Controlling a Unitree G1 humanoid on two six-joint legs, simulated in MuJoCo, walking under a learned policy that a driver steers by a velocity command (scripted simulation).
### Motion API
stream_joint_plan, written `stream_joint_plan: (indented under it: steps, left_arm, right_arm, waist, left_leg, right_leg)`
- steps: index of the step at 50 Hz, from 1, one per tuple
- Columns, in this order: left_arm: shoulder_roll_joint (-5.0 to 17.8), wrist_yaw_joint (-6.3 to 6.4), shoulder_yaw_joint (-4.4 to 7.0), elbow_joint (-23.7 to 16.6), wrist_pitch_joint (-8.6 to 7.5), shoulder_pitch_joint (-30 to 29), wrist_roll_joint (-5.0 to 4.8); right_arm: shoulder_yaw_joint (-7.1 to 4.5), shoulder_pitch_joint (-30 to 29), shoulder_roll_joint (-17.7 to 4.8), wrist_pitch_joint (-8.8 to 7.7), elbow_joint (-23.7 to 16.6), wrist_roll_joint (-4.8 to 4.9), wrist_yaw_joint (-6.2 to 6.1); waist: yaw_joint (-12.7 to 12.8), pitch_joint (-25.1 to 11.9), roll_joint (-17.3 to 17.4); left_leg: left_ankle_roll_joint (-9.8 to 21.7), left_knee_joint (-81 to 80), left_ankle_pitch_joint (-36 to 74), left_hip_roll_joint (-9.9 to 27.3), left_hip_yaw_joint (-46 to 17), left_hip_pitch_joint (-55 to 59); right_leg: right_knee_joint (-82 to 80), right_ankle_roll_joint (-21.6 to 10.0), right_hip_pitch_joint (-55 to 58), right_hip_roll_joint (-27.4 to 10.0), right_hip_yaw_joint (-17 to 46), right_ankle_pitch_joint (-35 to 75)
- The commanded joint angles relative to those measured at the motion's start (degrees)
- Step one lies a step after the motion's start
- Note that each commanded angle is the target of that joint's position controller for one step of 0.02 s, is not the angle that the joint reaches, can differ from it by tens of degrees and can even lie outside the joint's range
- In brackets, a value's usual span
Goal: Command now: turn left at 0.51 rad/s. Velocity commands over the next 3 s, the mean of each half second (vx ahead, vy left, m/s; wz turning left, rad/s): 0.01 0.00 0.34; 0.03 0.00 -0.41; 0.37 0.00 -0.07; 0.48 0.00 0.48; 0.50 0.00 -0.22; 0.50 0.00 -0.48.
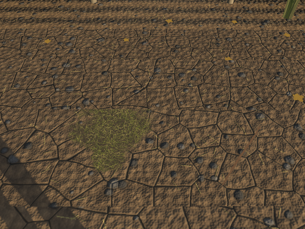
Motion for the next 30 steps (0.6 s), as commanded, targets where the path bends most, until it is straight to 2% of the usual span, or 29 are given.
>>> stream_joint_plan:
  steps: [1,2,3,4,5,6,7,8,9,10,11,12,13,15,16,18,19,21,22,23,24,25,26,27,28,30]
  left_arm:
    - [8.7,-0.86,2.74,-4.6,-0.55,-7.4,0.68]
    - [6.2,-1.27,2.03,-3.2,-0.74,-4.3,1.16]
    - [-0.1,-1.13,0.39,-5.2,-1.10,-1.7,1.12]
    - [-1.8,-0.76,-0.90,-9.5,-2.18,-3.1,0.19]
    - [-0.2,-1.21,-1.19,-8.6,-2.39,-9.4,-1.90]
    - [4.2,-0.77,-0.14,-7.8,-2.39,-10.8,-2.43]
    - [8.3,0.05,1.33,-5.6,-2.29,-8.4,-1.14]
    - [8.2,0.23,1.19,-4.2,-2.22,-5.1,-0.28]
    - [6.7,-0.35,0.61,-3.1,-1.85,-3.1,0.51]
    - [5.7,-0.99,0.35,-2.3,-1.19,-1.7,0.63]
    - [4.7,-1.56,0.06,-1.7,-0.56,-0.8,0.14]
    - [3.8,-1.98,-0.35,-1.3,-0.01,-0.4,-0.46]
    - [3.3,-2.22,-0.74,-1.1,0.51,-0.6,-0.81]
    - [2.3,-2.99,-1.74,0.4,1.92,-1.0,-0.83]
    - [1.9,-3.63,-2.04,1.2,2.64,-1.1,-0.75]
    - [0.2,-5.40,-2.92,2.8,3.52,-1.8,-0.66]
    - [-0.1,-6.59,-3.05,3.9,3.44,-1.7,-0.84]
    - [0.4,-8.13,-3.17,4.3,2.59,-3.2,-2.01]
    - [1.3,-8.42,-2.99,4.2,1.79,-3.9,-2.67]
    - [2.2,-8.51,-2.98,3.7,0.80,-4.3,-3.29]
    - [3.7,-8.20,-3.18,2.7,-0.16,-6.3,-3.78]
    - [5.6,-7.45,-2.84,1.7,-0.56,-9.4,-3.11]
    - [6.8,-6.28,-2.17,1.0,-0.87,-10.0,-2.38]
    - [7.3,-5.07,-1.93,0.2,-1.29,-10.3,-2.32]
    - [7.0,-4.18,-1.97,-0.3,-1.52,-10.3,-2.15]
    - [4.7,-3.42,-2.60,0.8,-1.63,-6.7,-1.18]
  right_arm:
    - [-1.59,4.3,-3.4,-1.35,-1.6,1.83,1.24]
    - [-3.21,6.3,-6.1,-2.11,-1.2,1.82,0.62]
    - [-5.40,12.4,-13.4,-2.95,-1.4,1.29,-1.05]
    - [-6.50,16.3,-20.2,-4.39,-4.2,0.83,-1.62]
    - [-5.65,18.6,-15.4,-5.33,-1.1,-2.20,-1.92]
    - [-4.71,14.6,-11.7,-5.28,-1.1,-1.24,-1.76]
    - [-3.70,9.1,-9.3,-4.51,-2.3,1.29,-1.44]
    - [-3.11,3.2,-8.6,-4.08,-3.6,3.10,-1.23]
    - [-2.84,0.7,-8.4,-3.45,-4.2,2.57,-1.01]
    - [-2.55,-0.3,-7.8,-3.09,-4.5,1.51,-0.85]
    - [-2.43,-0.3,-7.6,-3.09,-4.5,0.70,-0.87]
    - [-2.43,0.5,-7.7,-3.35,-4.3,0.32,-1.06]
    - [-2.45,1.3,-7.7,-3.75,-4.1,0.34,-1.24]
    - [-2.22,2.8,-6.8,-4.42,-3.8,1.02,-1.37]
    - [-1.43,3.2,-5.0,-4.64,-3.6,1.77,-1.15]
    - [0.13,2.6,-2.2,-4.43,-3.0,3.40,0.09]
    - [0.69,3.3,-1.8,-4.08,-2.1,4.22,1.33]
    - [1.13,3.3,-3.1,-3.19,-1.3,5.09,3.60]
    - [1.41,2.8,-3.5,-3.01,-1.1,5.40,4.41]
    - [1.73,2.5,-3.4,-3.02,-0.6,5.14,4.81]
    - [1.73,5.5,-3.2,-2.95,-0.2,4.83,4.34]
    - [0.59,8.8,-6.1,-2.99,0.1,4.10,2.94]
    - [-0.98,6.5,-10.2,-3.00,-1.0,3.12,1.40]
    - [-2.06,3.7,-12.0,-3.27,-2.5,2.07,-0.40]
    - [-2.34,4.6,-11.6,-3.54,-2.8,1.93,-1.88]
    - [-2.07,8.1,-8.6,-3.56,-2.3,2.45,-4.05]
  waist:
    - [-3.5,-0.1,-3.1]
    - [-3.8,-1.4,-0.9]
    - [-5.0,-7.9,11.2]
    - [-5.5,-12.8,11.4]
    - [-9.1,-5.4,5.4]
    - [-7.9,-0.5,6.0]
    - [-5.1,-0.2,6.4]
    - [-1.4,-0.1,7.0]
    - [0.8,0.8,5.5]
    - [1.5,-0.2,3.7]
    - [1.6,-0.9,2.5]
    - [1.2,-1.1,2.5]
    - [0.5,-1.0,2.8]
    - [-1.5,-0.6,3.4]
    - [-1.9,-0.4,3.2]
    - [-2.5,0.3,2.5]
    - [-3.1,0.9,2.5]
    - [-3.2,1.1,1.9]
    - [-2.7,0.1,1.8]
    - [-2.4,-1.2,2.5]
    - [-4.9,-2.9,0.8]
    - [-7.9,-2.9,-0.5]
    - [-7.1,-3.0,0.1]
    - [-6.5,-3.4,1.1]
    - [-6.9,-2.9,2.0]
    - [-6.4,0.1,4.5]
  left_leg:
    - [1.3,-12.4,9.2,-1.6,1.2,14.2]
    - [3.4,-15.1,14.6,-2.3,-0.5,21.5]
    - [12.6,-18.6,41.1,8.6,-14.5,34.0]
    - [25.4,-22.4,44.2,20.4,-38.2,42.1]
    - [23.8,-24.8,31.1,19.5,-37.8,38.5]
    - [20.5,-25.2,24.2,17.0,-33.2,33.6]
    - [18.8,-26.3,22.7,15.2,-29.2,26.8]
    - [17.7,-28.2,23.3,14.5,-26.6,16.4]
    - [17.4,-29.3,23.2,13.4,-24.7,8.6]
    - [17.1,-29.4,23.5,11.8,-22.6,5.7]
    - [16.8,-29.1,22.8,10.5,-21.1,5.1]
    - [16.7,-28.8,21.6,9.5,-20.1,5.3]
    - [16.5,-28.6,19.5,8.7,-20.1,6.3]
    - [15.9,-28.5,14.6,9.4,-20.0,10.3]
    - [15.1,-27.9,11.8,9.8,-20.6,11.7]
    - [12.0,-25.6,5.2,9.3,-20.2,11.7]
    - [9.9,-24.3,0.2,8.3,-19.8,10.0]
    - [6.9,-23.3,-7.1,6.8,-20.7,5.8]
    - [4.9,-22.6,-6.0,5.6,-21.3,6.5]
    - [3.3,-22.2,-2.8,5.0,-21.4,8.6]
    - [2.8,-21.8,-2.5,3.2,-19.8,12.5]
    - [3.3,-21.4,0.3,1.5,-16.7,16.1]
    - [6.2,-19.5,4.2,2.2,-14.2,19.7]
    - [10.4,-18.0,8.5,4.4,-14.9,21.4]
    - [14.5,-18.8,13.1,7.4,-17.5,22.4]
    - [20.8,-22.5,19.8,15.6,-24.1,24.3]
  right_leg:
    - [-1.9,-9.3,-6.8,-13.1,7.2,-12.2]
    - [4.6,-6.8,-10.6,-11.1,5.3,-14.8]
    - [22.0,-0.3,-18.4,-2.3,-1.7,-24.0]
    - [32.9,2.5,-29.2,7.6,7.3,-36.3]
    - [35.2,2.2,-37.5,8.4,16.9,-32.1]
    - [39.6,1.6,-40.9,7.2,17.7,-27.4]
    - [43.6,1.2,-37.8,5.8,17.5,-23.8]
    - [45.9,0.7,-30.6,4.5,18.0,-19.1]
    - [47.5,-0.1,-25.0,4.7,17.7,-13.6]
    - [48.0,-0.4,-22.5,5.8,17.1,-8.7]
    - [47.1,-0.3,-21.6,6.3,16.5,-5.0]
    - [44.7,0.2,-21.2,6.4,16.1,-2.4]
    - [41.1,0.8,-21.4,6.3,15.8,-0.8]
    - [34.5,2.1,-23.1,4.3,15.7,2.5]
    - [30.8,2.8,-23.2,2.6,16.6,3.8]
    - [21.1,3.2,-20.8,-0.3,16.4,3.9]
    - [17.0,3.4,-17.5,-0.5,14.7,2.0]
    - [11.7,3.1,-10.0,0.3,12.0,4.7]
    - [10.0,2.6,-7.8,0.5,12.0,8.0]
    - [8.8,1.9,-6.6,0.1,13.2,10.3]
    - [7.0,-0.2,-6.9,-0.2,14.6,10.8]
    - [8.0,-2.5,-10.3,1.2,14.2,8.4]
    - [8.4,-3.1,-15.0,2.6,13.7,5.9]
    - [9.5,-3.6,-17.1,3.1,14.2,7.3]
    - [11.9,-4.1,-18.9,3.7,14.4,7.9]
    - [15.7,-4.2,-22.8,4.5,13.3,1.6]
